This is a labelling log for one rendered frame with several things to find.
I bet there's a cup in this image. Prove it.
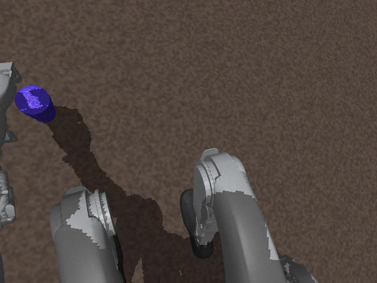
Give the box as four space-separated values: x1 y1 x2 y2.
15 85 56 123

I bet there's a left robot hand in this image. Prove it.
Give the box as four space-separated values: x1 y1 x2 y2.
0 62 22 143

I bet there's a right robot hand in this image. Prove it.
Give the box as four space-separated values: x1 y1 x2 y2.
278 254 319 283

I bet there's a left robot foot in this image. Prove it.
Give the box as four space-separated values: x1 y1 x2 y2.
113 234 127 283

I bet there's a right robot foot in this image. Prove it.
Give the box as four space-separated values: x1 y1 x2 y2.
180 189 214 259

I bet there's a left robot arm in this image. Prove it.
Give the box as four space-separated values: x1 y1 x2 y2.
0 109 16 283

